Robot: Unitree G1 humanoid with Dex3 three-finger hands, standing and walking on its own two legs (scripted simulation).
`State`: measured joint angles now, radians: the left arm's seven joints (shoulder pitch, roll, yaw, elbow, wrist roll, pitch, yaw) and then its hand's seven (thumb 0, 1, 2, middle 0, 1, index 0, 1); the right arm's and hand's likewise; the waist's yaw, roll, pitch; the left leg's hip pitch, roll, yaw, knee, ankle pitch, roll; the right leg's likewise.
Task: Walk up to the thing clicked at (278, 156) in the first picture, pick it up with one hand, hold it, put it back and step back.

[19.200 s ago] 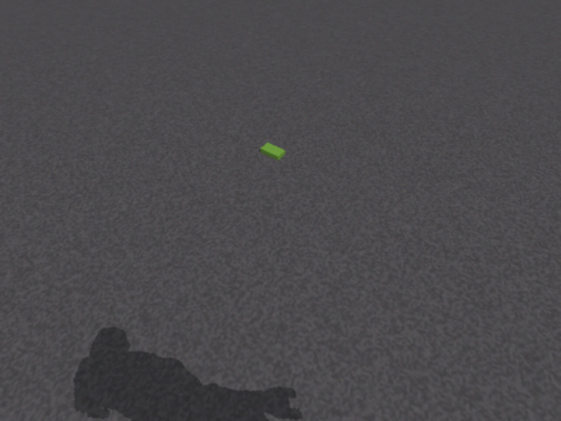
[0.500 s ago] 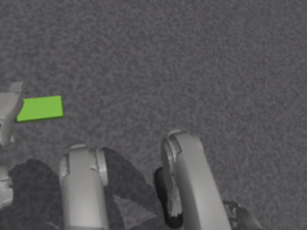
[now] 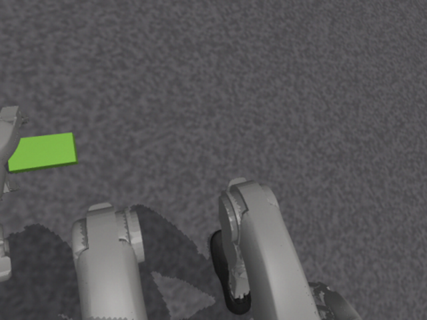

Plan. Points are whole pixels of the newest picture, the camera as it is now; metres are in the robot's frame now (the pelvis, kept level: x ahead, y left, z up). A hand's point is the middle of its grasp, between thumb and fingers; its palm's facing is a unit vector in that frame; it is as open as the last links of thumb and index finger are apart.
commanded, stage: rise first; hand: left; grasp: from above
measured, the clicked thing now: (44, 152) +0.46 +0.29 -0.30
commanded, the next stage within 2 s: approach in 0.80 s
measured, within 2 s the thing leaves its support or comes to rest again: neither
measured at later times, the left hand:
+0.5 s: hand (0, 158) +0.42 +0.33 -0.17, palm faces -0.45 -0.09 -0.89, open 13.7 cm
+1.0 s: hand (1, 159) +0.42 +0.32 -0.17, palm faces -0.44 -0.08 -0.89, open 13.5 cm
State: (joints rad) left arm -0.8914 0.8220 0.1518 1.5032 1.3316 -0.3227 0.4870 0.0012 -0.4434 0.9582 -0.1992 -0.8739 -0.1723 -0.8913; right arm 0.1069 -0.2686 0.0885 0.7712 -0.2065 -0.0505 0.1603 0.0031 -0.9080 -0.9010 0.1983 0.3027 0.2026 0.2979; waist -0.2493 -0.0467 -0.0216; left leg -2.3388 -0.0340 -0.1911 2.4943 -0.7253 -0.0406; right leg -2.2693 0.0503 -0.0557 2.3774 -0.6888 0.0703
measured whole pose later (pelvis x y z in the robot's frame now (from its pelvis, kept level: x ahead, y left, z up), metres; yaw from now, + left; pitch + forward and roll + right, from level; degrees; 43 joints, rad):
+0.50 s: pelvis +0.00 +0.00 +0.01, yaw +0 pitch +32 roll -10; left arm -0.89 0.81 0.13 1.48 1.32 -0.32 0.45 0.00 -0.45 0.96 -0.20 -0.88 -0.17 -0.90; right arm 0.11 -0.27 0.09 0.76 -0.18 -0.05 0.16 0.00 -0.91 -0.90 0.20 0.30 0.20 0.30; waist -0.24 -0.04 -0.03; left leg -2.32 -0.03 -0.19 2.47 -0.71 -0.04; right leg -2.25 0.05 -0.05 2.36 -0.68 0.07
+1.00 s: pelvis -0.01 +0.00 +0.00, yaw +0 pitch +32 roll -10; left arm -0.90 0.80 0.10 1.49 1.33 -0.32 0.47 0.00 -0.43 0.94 -0.22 -0.88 -0.19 -0.89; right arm 0.13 -0.27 0.09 0.76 -0.18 -0.05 0.15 0.00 -0.91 -0.90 0.20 0.30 0.20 0.30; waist -0.25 -0.04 -0.04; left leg -2.33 -0.04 -0.18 2.47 -0.70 -0.03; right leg -2.26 0.04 -0.05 2.36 -0.67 0.06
